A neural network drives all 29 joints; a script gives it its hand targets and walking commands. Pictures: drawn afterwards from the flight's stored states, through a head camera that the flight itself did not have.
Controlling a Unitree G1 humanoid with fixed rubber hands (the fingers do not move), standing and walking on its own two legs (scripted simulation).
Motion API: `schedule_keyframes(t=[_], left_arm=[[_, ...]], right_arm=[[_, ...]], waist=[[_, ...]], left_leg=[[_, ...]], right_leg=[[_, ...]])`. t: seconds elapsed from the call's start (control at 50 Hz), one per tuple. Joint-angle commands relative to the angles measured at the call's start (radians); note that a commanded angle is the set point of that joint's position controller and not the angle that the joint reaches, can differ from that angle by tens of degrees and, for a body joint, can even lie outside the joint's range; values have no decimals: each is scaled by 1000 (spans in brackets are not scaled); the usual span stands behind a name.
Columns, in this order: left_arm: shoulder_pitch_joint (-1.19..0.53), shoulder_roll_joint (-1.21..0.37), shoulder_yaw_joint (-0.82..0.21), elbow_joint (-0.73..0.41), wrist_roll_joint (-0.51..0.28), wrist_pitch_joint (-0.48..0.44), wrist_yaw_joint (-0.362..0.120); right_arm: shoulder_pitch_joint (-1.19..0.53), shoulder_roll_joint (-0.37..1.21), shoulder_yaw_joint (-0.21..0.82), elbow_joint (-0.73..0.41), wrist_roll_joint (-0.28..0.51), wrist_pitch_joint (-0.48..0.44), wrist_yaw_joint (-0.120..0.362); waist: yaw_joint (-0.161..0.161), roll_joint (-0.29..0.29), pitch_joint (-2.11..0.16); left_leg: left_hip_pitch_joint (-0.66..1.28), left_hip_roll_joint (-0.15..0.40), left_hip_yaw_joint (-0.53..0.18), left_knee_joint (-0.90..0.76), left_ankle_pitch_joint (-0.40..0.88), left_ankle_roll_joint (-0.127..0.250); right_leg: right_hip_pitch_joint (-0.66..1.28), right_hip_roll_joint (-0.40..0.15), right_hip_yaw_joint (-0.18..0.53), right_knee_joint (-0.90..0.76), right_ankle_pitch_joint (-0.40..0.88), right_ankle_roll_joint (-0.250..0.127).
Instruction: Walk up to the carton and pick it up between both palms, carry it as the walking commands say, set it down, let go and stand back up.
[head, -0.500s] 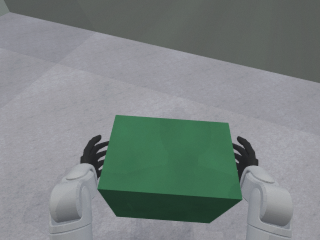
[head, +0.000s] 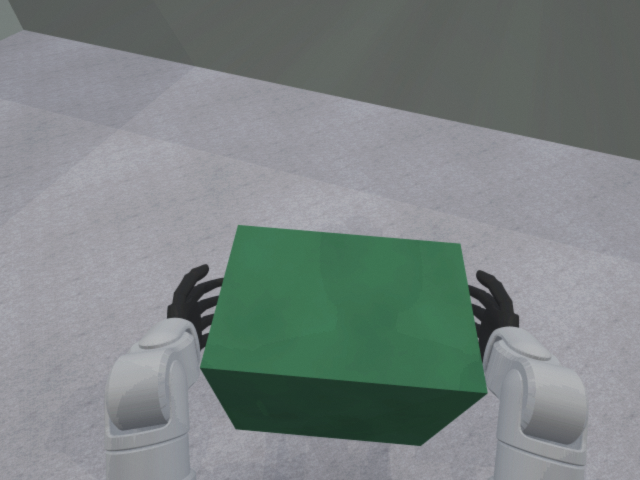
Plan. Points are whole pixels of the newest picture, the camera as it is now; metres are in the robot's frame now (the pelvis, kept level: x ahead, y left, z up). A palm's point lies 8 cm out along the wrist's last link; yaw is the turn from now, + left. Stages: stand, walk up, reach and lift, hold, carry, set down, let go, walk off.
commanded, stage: carry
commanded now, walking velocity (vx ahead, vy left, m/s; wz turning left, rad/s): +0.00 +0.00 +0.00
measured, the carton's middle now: (337, 345) +0.27 +0.00 +0.01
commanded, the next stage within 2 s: hold in 1.44 s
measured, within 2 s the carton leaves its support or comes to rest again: neither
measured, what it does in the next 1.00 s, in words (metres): shifts its weight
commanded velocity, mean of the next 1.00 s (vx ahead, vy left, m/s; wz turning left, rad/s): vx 0.00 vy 0.00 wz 0.00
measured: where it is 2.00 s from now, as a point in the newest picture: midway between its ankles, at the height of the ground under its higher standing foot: outside the picture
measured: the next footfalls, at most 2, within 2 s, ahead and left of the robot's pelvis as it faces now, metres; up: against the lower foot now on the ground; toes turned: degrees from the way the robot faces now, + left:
none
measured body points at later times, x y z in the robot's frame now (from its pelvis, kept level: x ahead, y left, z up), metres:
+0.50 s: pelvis -0.05 -0.01 +0.00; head -0.06 -0.01 +0.45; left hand +0.22 +0.16 +0.05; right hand +0.23 -0.19 +0.05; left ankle -0.01 +0.09 -0.73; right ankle -0.06 -0.11 -0.73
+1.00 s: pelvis -0.05 -0.04 +0.00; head -0.06 -0.03 +0.45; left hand +0.23 +0.14 +0.04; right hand +0.24 -0.21 +0.04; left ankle -0.01 +0.10 -0.73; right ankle -0.06 -0.11 -0.73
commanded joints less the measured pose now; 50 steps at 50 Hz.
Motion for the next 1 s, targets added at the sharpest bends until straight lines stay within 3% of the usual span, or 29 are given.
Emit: schedule_keyframes(t=[0.0, 0.02, 0.04, 0.12, 0.18, 0.2, 0.28, 0.34, 0.36, 0.4, 0.44, 0.46, 0.5, 0.54, 0.58, 0.6, 0.64, 0.66, 0.68, 0.7, 0.74, 0.76, 0.78, 0.82, 0.86, 0.88, 0.9, 0.96, 0.98], left_arm=[[-497, -724, -796, -109, -373, -3, -182], [-470, -713, -785, -85, -361, -1, -184], [-473, -724, -784, -56, -359, 0, -184], [-523, -728, -774, -78, -370, -15, -191], [-508, -716, -709, 62, -318, -37, -195], [-525, -736, -769, -56, -380, -31, -195], [-528, -711, -657, 148, -269, -79, -188], [-562, -744, -737, -20, -343, -92, -184], [-563, -741, -684, 85, -296, -106, -185], [-510, -656, -470, 446, -116, -185, -186], [-641, -750, -728, -32, -324, -200, -180], [-644, -787, -815, -173, -401, -171, -176], [-551, -691, -525, 360, -161, -218, -176], [-502, -664, -533, 329, -151, -272, -174], [-584, -728, -745, -92, -335, -266, -172], [-564, -714, -657, 78, -264, -268, -171], [-528, -685, -572, 221, -192, -283, -167], [-531, -704, -639, 116, -242, -273, -166], [-478, -661, -574, 222, -182, -291, -168], [-494, -684, -637, 135, -233, -290, -171], [-482, -647, -576, 210, -169, -321, -166], [-545, -671, -608, 174, -204, -325, -168], [-512, -664, -613, 149, -206, -317, -168], [-515, -648, -583, 204, -178, -322, -163], [-545, -696, -670, 91, -255, -285, -160], [-513, -637, -564, 260, -163, -301, -167], [-544, -668, -615, 152, -213, -300, -165], [-483, -629, -515, 319, -129, -333, -169], [-505, -657, -554, 269, -161, -346, -170]], right_arm=[[-475, 711, 791, -115, 380, 5, 193], [-440, 689, 775, -79, 359, 7, 189], [-456, 685, 765, -75, 356, 4, 190], [-506, 712, 788, -96, 365, -5, 192], [-509, 673, 707, 24, 302, -32, 193], [-521, 713, 797, -102, 366, -21, 189], [-490, 670, 658, 123, 258, -69, 195], [-532, 734, 764, -27, 342, -75, 198], [-567, 722, 710, 48, 304, -91, 200], [-484, 638, 466, 448, 107, -171, 201], [-612, 746, 733, -34, 311, -183, 196], [-628, 794, 833, -178, 399, -150, 191], [-512, 673, 511, 360, 154, -210, 193], [-471, 638, 523, 307, 126, -263, 179], [-600, 749, 778, -105, 330, -250, 173], [-556, 718, 678, 70, 251, -250, 173], [-507, 667, 578, 210, 171, -271, 166], [-522, 681, 654, 78, 209, -263, 162], [-472, 647, 597, 195, 160, -278, 164], [-501, 664, 653, 93, 205, -281, 163], [-446, 646, 580, 226, 143, -308, 172], [-498, 654, 605, 180, 166, -311, 171], [-497, 655, 635, 139, 182, -304, 170], [-489, 644, 610, 202, 161, -306, 171], [-535, 687, 689, 67, 244, -274, 171], [-465, 631, 575, 276, 142, -287, 176], [-507, 659, 629, 163, 189, -289, 173], [-460, 632, 540, 323, 115, -317, 176], [-502, 625, 575, 231, 138, -334, 173]], waist=[[1, 65, -304], [1, 39, -310], [3, 96, -306], [0, 10, -284], [2, 26, -261], [5, -6, -279], [5, 44, -262], [4, 3, -263], [3, 19, -252], [9, 65, -246], [3, 54, -214], [1, 46, -263], [0, 50, -237], [4, 36, -306], [1, -1, -325], [1, -2, -329], [4, 13, -333], [4, -20, -341], [4, -19, -352], [5, -1, -357], [5, -1, -335], [4, 22, -343], [3, -29, -298], [4, -2, -297], [3, 59, -247], [0, 20, -240], [3, 27, -251], [2, -8, -269], [1, 10, -304]], left_leg=[[186, 160, -152, -90, 512, 45], [183, 178, -173, -100, 524, 52], [165, 166, -160, -109, 501, 45], [147, 155, -146, -96, 444, 38], [122, 154, -163, -120, 389, 38], [100, 149, -150, -89, 400, 27], [104, 151, -163, -131, 360, 25], [100, 139, -159, -127, 321, 19], [108, 137, -151, -114, 343, 16], [76, 129, -155, -132, 270, 19], [84, 124, -157, -142, 227, 12], [116, 124, -160, -145, 202, 10], [67, 129, -174, -180, 180, 18], [97, 122, -161, -149, 218, 11], [137, 123, -149, -115, 245, 5], [140, 123, -151, -123, 265, 3], [112, 128, -149, -115, 285, 4], [102, 122, -153, -97, 293, 9], [128, 130, -139, -85, 316, 6], [126, 120, -137, -74, 306, 3], [112, 124, -137, -72, 347, 5], [106, 118, -136, -79, 333, 3], [90, 122, -126, -71, 317, -6], [78, 121, -144, -82, 288, 1], [68, 115, -138, -102, 249, -4], [69, 118, -135, -102, 223, -9], [74, 114, -131, -78, 245, -5], [73, 105, -115, -64, 240, -8], [100, 105, -128, -63, 290, -5]], right_leg=[[13, -111, 105, -45, 285, -26], [15, -103, 97, -62, 215, -23], [21, -98, 100, -67, 189, -25], [24, -102, 106, -96, 277, -21], [7, -98, 113, -113, 194, -23], [51, -114, 117, -106, 300, -27], [7, -99, 110, -107, 163, -27], [-5, -99, 128, -119, 170, -36], [-19, -102, 118, -120, 193, -31], [-18, -100, 125, -124, 150, -34], [-65, -105, 148, -157, 106, -39], [-55, -98, 141, -140, 82, -40], [-38, -75, 127, -155, 56, -34], [-13, -86, 133, -155, 109, -31], [-17, -112, 165, -157, 188, -47], [-3, -106, 146, -143, 190, -42], [19, -106, 141, -135, 232, -47], [30, -106, 140, -130, 293, -46], [37, -114, 147, -111, 348, -45], [35, -123, 158, -95, 388, -49], [31, -107, 139, -89, 376, -46], [35, -114, 141, -80, 387, -51], [10, -110, 142, -94, 384, -46], [12, -115, 150, -105, 336, -51], [-28, -111, 151, -117, 265, -57], [-31, -113, 151, -132, 236, -56], [-13, -118, 167, -130, 325, -57], [-3, -133, 162, -117, 394, -55], [16, -126, 157, -96, 463, -59]])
